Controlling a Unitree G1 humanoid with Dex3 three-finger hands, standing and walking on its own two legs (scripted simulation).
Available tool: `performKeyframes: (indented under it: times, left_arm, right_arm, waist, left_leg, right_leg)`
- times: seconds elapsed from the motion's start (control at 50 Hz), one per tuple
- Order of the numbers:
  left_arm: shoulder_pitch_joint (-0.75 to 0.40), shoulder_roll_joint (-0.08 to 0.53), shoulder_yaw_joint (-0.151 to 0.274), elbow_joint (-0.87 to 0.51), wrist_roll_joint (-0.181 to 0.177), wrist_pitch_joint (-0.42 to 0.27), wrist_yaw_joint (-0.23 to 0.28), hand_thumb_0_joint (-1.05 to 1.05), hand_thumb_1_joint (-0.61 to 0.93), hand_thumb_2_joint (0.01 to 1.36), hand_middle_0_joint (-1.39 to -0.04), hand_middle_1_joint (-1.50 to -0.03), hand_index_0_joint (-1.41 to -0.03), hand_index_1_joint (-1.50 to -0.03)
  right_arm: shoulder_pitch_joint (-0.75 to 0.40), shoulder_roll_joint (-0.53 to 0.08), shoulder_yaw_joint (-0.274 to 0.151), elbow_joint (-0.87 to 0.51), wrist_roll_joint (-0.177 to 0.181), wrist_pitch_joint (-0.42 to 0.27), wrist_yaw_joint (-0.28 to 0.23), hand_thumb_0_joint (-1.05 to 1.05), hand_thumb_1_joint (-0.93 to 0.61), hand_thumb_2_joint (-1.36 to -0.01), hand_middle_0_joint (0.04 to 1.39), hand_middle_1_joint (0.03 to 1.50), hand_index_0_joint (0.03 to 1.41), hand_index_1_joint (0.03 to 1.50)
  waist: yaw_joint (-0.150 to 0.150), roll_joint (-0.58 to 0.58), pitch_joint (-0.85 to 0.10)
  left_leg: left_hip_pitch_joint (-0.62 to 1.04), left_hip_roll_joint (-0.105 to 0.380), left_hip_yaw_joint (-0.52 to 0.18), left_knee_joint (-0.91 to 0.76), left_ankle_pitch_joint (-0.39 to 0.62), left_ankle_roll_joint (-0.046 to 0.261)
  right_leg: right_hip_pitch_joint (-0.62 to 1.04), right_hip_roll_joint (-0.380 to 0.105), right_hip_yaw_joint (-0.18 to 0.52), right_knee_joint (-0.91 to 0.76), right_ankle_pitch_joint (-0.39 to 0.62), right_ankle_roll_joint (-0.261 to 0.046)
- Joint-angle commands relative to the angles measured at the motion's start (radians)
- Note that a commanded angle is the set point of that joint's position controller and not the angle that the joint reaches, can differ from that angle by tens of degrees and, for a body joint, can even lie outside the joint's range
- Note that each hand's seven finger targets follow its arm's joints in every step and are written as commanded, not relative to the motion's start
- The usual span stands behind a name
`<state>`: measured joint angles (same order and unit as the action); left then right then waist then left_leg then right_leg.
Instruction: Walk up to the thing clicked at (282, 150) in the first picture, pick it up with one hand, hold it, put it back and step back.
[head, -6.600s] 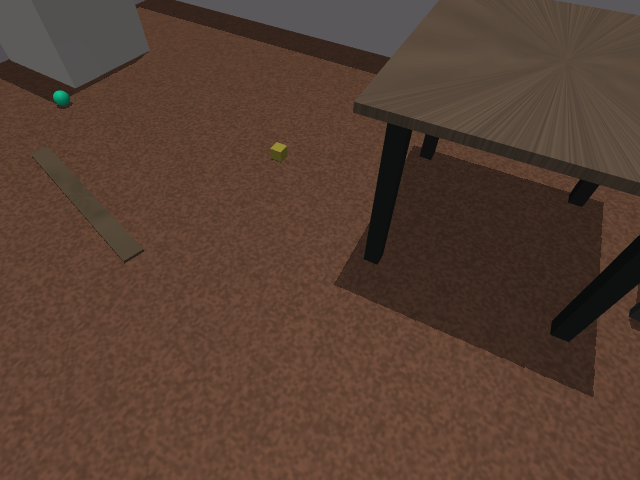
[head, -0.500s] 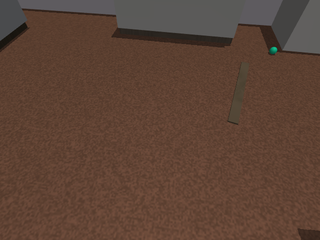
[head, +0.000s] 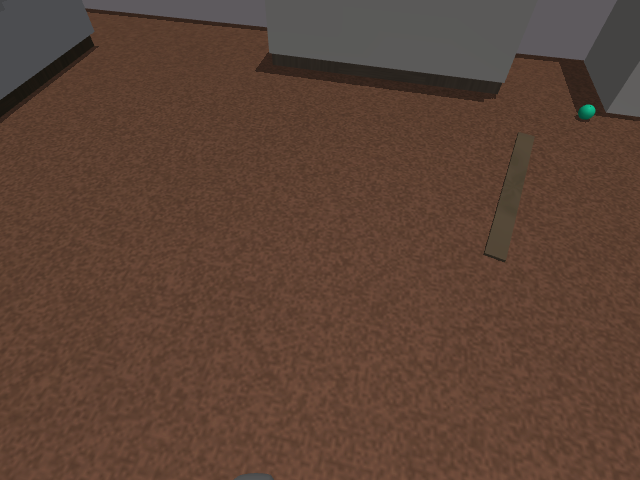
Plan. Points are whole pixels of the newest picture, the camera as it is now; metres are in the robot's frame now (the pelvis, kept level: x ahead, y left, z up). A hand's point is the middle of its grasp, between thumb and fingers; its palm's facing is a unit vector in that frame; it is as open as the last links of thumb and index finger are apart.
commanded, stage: walk up
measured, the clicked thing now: out of the picture +0.75 -1.46 -0.75
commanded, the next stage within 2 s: none
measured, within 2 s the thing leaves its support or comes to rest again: neither
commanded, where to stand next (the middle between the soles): +1.12 -0.06 m, yaw -3 degrees
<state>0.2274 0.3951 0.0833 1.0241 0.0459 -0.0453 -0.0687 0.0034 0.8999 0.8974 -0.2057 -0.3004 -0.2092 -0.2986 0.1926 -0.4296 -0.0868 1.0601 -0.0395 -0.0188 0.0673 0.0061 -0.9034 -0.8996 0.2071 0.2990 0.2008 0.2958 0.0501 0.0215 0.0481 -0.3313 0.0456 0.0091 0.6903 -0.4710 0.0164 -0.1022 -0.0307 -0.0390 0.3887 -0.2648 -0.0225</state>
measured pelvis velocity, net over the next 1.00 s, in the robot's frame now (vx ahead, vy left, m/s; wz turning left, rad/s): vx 0.46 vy -0.03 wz -0.06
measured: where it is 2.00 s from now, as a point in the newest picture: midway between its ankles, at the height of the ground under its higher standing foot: (342, 292)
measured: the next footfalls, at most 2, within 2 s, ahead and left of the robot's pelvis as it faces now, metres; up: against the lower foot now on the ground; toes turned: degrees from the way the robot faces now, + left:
left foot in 0.06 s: +0.12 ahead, +0.15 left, +0.00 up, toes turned +3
right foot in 0.52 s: +0.37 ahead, -0.14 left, +0.00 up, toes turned -8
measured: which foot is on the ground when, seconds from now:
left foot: up 0.00-0.04, down 0.06-0.56, up 0.58-0.98, down 1.00-1.00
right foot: down 0.00-0.08, up 0.10-0.50, down 0.52-1.00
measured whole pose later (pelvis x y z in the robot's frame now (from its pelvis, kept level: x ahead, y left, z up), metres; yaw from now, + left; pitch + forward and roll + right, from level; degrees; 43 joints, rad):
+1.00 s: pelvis +0.46 -0.03 -0.02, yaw -3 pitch -2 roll -2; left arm 0.34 0.44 0.07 0.89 0.01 -0.07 -0.06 0.01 0.90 0.90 -0.21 -0.30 -0.21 -0.30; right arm 0.22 -0.42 -0.08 0.88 -0.03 -0.05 0.09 0.00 -0.90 -0.90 0.20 0.30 0.20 0.30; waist 0.05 0.00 0.08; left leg -0.44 0.07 0.05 0.57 -0.10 0.02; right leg -0.01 -0.01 -0.09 0.53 -0.48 0.00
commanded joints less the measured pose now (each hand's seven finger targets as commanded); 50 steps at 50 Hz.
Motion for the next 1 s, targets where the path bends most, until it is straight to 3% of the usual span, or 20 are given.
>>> performKeyframes:
  times: [0.0, 0.04, 0.06, 0.08, 0.1, 0.12, 0.16, 0.2, 0.3, 0.44, 0.5, 0.52, 0.54, 0.56, 0.62, 0.66, 0.8, 0.9, 0.96, 0.98]
  left_arm:
    - [-0.216, 0.298, 0.058, -0.14, -0.004, -0.007, 0.006, 0.0, 0.9, 0.9, -0.2, -0.3, -0.2, -0.3]
    - [-0.227, 0.223, 0.035, -0.162, -0.005, 0.007, 0.003, 0.0, 0.9, 0.9, -0.2, -0.3, -0.2, -0.3]
    - [-0.174, 0.141, 0.012, -0.173, -0.007, 0.008, 0.006, 0.0, 0.9, 0.9, -0.2, -0.3, -0.2, -0.3]
    - [-0.131, 0.137, 0.008, -0.173, -0.021, 0.014, 0.014, 0.0, 0.9, 0.9, -0.2, -0.3, -0.2, -0.3]
    - [-0.099, 0.226, 0.022, -0.152, -0.025, 0.015, 0.02, 0.0, 0.9, 0.9, -0.2, -0.3, -0.2, -0.3]
    - [-0.066, 0.248, 0.021, -0.134, -0.032, 0.01, 0.016, 0.0, 0.9, 0.9, -0.2, -0.3, -0.2, -0.3]
    - [0.0, 0.277, 0.035, -0.078, -0.037, 0.003, 0.006, 0.0, 0.9, 0.9, -0.2, -0.3, -0.2, -0.3]
    - [0.029, 0.269, 0.035, -0.064, -0.034, 0.003, -0.004, 0.0, 0.9, 0.9, -0.2, -0.3, -0.2, -0.3]
    - [-0.087, 0.229, 0.025, -0.131, -0.029, 0.0, -0.028, 0.0, 0.9, 0.9, -0.2, -0.3, -0.2, -0.3]
    - [-0.189, 0.188, 0.021, -0.178, -0.031, -0.014, -0.029, 0.0, 0.9, 0.9, -0.2, -0.3, -0.2, -0.3]
    - [0.064, 0.247, 0.06, -0.115, -0.031, -0.025, -0.006, 0.0, 0.9, 0.9, -0.2, -0.3, -0.2, -0.3]
    - [0.201, 0.316, 0.086, -0.097, -0.026, -0.031, 0.009, 0.0, 0.9, 0.9, -0.2, -0.3, -0.2, -0.3]
    - [0.217, 0.397, 0.098, -0.108, -0.036, -0.036, 0.016, 0.0, 0.9, 0.9, -0.2, -0.3, -0.2, -0.3]
    - [0.159, 0.402, 0.099, -0.128, -0.052, -0.033, 0.019, 0.0, 0.9, 0.9, -0.2, -0.3, -0.2, -0.3]
    - [0.032, 0.29, 0.062, -0.17, -0.066, -0.038, 0.038, 0.0, 0.9, 0.9, -0.2, -0.3, -0.2, -0.3]
    - [0.01, 0.251, 0.05, -0.176, -0.061, -0.047, 0.037, 0.0, 0.9, 0.9, -0.2, -0.3, -0.2, -0.3]
    - [0.026, 0.265, 0.053, -0.233, -0.04, -0.07, 0.031, 0.0, 0.9, 0.9, -0.2, -0.3, -0.2, -0.3]
    - [0.055, 0.284, 0.049, -0.232, -0.038, -0.062, 0.028, 0.0, 0.9, 0.9, -0.2, -0.3, -0.2, -0.3]
    - [0.047, 0.27, 0.039, -0.246, -0.036, -0.052, 0.036, 0.0, 0.9, 0.9, -0.2, -0.3, -0.2, -0.3]
    - [0.101, 0.213, 0.017, -0.248, -0.043, -0.047, 0.04, 0.0, 0.9, 0.9, -0.2, -0.3, -0.2, -0.3]
  right_arm:
    - [0.088, -0.171, -0.061, -0.087, 0.004, -0.048, 0.004, 0.0, -0.9, -0.9, 0.2, 0.3, 0.2, 0.3]
    - [0.301, -0.206, -0.097, -0.014, 0.001, -0.05, -0.016, 0.0, -0.9, -0.9, 0.2, 0.3, 0.2, 0.3]
    - [0.4, -0.292, -0.119, -0.001, -0.014, -0.055, -0.032, 0.0, -0.9, -0.9, 0.2, 0.3, 0.2, 0.3]
    - [0.259, -0.349, -0.116, -0.076, -0.019, -0.067, -0.041, 0.0, -0.9, -0.9, 0.2, 0.3, 0.2, 0.3]
    - [0.097, -0.351, -0.108, -0.127, 0.004, -0.071, -0.04, 0.0, -0.9, -0.9, 0.2, 0.3, 0.2, 0.3]
    - [0.037, -0.346, -0.097, -0.145, 0.011, -0.076, -0.037, 0.0, -0.9, -0.9, 0.2, 0.3, 0.2, 0.3]
    - [-0.022, -0.269, -0.069, -0.177, 0.013, -0.082, -0.035, 0.0, -0.9, -0.9, 0.2, 0.3, 0.2, 0.3]
    - [0.02, -0.236, -0.061, -0.18, 0.021, -0.095, -0.034, 0.0, -0.9, -0.9, 0.2, 0.3, 0.2, 0.3]
    - [0.079, -0.246, -0.062, -0.179, 0.027, -0.1, -0.029, 0.0, -0.9, -0.9, 0.2, 0.3, 0.2, 0.3]
    - [0.143, -0.253, -0.06, -0.206, 0.028, -0.08, -0.04, 0.0, -0.9, -0.9, 0.2, 0.3, 0.2, 0.3]
    - [0.147, -0.204, -0.038, -0.23, 0.024, -0.073, -0.045, 0.0, -0.9, -0.9, 0.2, 0.3, 0.2, 0.3]
    - [0.207, -0.149, -0.015, -0.237, 0.029, -0.072, -0.043, 0.0, -0.9, -0.9, 0.2, 0.3, 0.2, 0.3]
    - [0.235, -0.134, -0.009, -0.26, 0.043, -0.071, -0.043, 0.0, -0.9, -0.9, 0.2, 0.3, 0.2, 0.3]
    - [0.18, -0.224, -0.027, -0.239, 0.035, -0.064, -0.054, 0.0, -0.9, -0.9, 0.2, 0.3, 0.2, 0.3]
    - [0.155, -0.19, -0.023, -0.201, 0.053, -0.063, -0.047, 0.0, -0.9, -0.9, 0.2, 0.3, 0.2, 0.3]
    - [0.178, -0.164, -0.017, -0.205, 0.046, -0.054, -0.032, 0.0, -0.9, -0.9, 0.2, 0.3, 0.2, 0.3]
    - [0.028, -0.149, -0.028, -0.267, 0.02, -0.046, 0.005, 0.0, -0.9, -0.9, 0.2, 0.3, 0.2, 0.3]
    - [-0.026, -0.146, -0.037, -0.279, 0.02, -0.064, 0.015, 0.0, -0.9, -0.9, 0.2, 0.3, 0.2, 0.3]
    - [0.178, -0.2, -0.063, -0.221, 0.007, -0.071, -0.001, 0.0, -0.9, -0.9, 0.2, 0.3, 0.2, 0.3]
    - [0.288, -0.255, -0.082, -0.196, -0.01, -0.078, -0.013, 0.0, -0.9, -0.9, 0.2, 0.3, 0.2, 0.3]
  waist:
    - [-0.122, -0.23, -0.007]
    - [-0.226, -0.006, -0.046]
    - [-0.268, 0.309, -0.066]
    - [-0.195, 0.281, -0.02]
    - [-0.119, 0.146, 0.05]
    - [-0.078, 0.124, 0.087]
    - [-0.033, 0.1, 0.082]
    - [-0.047, 0.103, 0.071]
    - [-0.075, 0.095, 0.113]
    - [-0.096, 0.085, 0.033]
    - [0.042, -0.077, -0.133]
    - [0.09, -0.251, -0.229]
    - [0.071, -0.382, -0.236]
    - [0.078, -0.292, -0.186]
    - [-0.003, -0.141, -0.032]
    - [-0.037, -0.184, -0.003]
    - [-0.016, -0.126, 0.054]
    - [-0.006, -0.118, 0.013]
    - [-0.117, 0.023, -0.101]
    - [-0.168, 0.166, -0.165]
  left_leg:
    - [0.201, 0.025, 0.029, -0.131, 0.157, 0.0]
    - [0.571, -0.022, 0.044, -0.18, 0.224, -0.019]
    - [0.602, 0.128, -0.227, -0.394, -0.125, 0.005]
    - [0.421, 0.347, -0.662, -0.578, -0.409, 0.062]
    - [0.234, 0.39, -0.669, -0.633, -0.464, 0.118]
    - [0.162, 0.393, -0.61, -0.636, -0.467, 0.166]
    - [0.17, 0.286, -0.386, -0.575, -0.289, 0.16]
    - [0.203, 0.232, -0.244, -0.572, -0.138, 0.145]
    - [0.228, 0.219, -0.102, -0.582, 0.047, 0.172]
    - [0.269, 0.209, -0.01, -0.4, 0.472, 0.142]
    - [0.151, 0.121, 0.067, 0.042, 0.606, 0.095]
    - [0.003, 0.039, 0.105, 0.315, 0.414, 0.061]
    - [-0.253, -0.092, 0.065, 0.486, -0.02, 0.025]
    - [-0.291, -0.027, -0.018, 0.552, -0.058, 0.024]
    - [-0.197, 0.033, -0.104, 0.527, 0.11, 0.037]
    - [-0.154, 0.035, -0.069, 0.429, 0.188, 0.033]
    - [-0.206, 0.072, -0.011, 0.077, 0.286, -0.034]
    - [-0.012, 0.055, 0.028, -0.102, 0.409, 0.007]
    - [0.264, -0.008, 0.062, -0.166, 0.305, 0.056]
    - [0.431, 0.061, -0.049, -0.229, 0.185, 0.105]
  right_leg:
    - [-0.26, -0.173, 0.176, -0.133, -0.402, -0.124]
    - [-0.585, -0.057, 0.042, 0.194, -0.454, -0.081]
    - [-0.7, 0.09, -0.005, 0.588, -0.426, -0.066]
    - [-0.75, 0.126, 0.154, 0.765, -0.328, -0.028]
    - [-0.655, 0.031, 0.259, 0.76, -0.196, -0.037]
    - [-0.597, -0.023, 0.242, 0.735, -0.156, -0.037]
    - [-0.537, -0.045, 0.199, 0.681, -0.08, -0.005]
    - [-0.52, -0.045, 0.157, 0.608, -0.014, 0.017]
    - [-0.498, -0.074, 0.091, 0.385, 0.09, 0.045]
    - [-0.284, -0.034, -0.02, 0.189, 0.144, -0.019]
    - [0.124, 0.011, -0.034, 0.139, 0.06, -0.053]
    - [0.3, -0.116, 0.164, 0.072, -0.145, -0.08]
    - [0.418, -0.367, 0.663, -0.097, -0.169, -0.194]
    - [0.349, -0.408, 0.738, -0.116, -0.145, -0.254]
    - [0.048, -0.268, 0.339, -0.088, 0.164, -0.18]
    - [-0.043, -0.186, 0.208, -0.104, 0.263, -0.146]
    - [-0.075, -0.198, 0.093, -0.16, 0.17, -0.192]
    - [-0.088, -0.209, 0.086, -0.082, 0.163, -0.155]
    - [-0.12, -0.147, 0.033, 0.244, 0.327, -0.119]
    - [-0.253, -0.082, -0.011, 0.521, 0.266, -0.086]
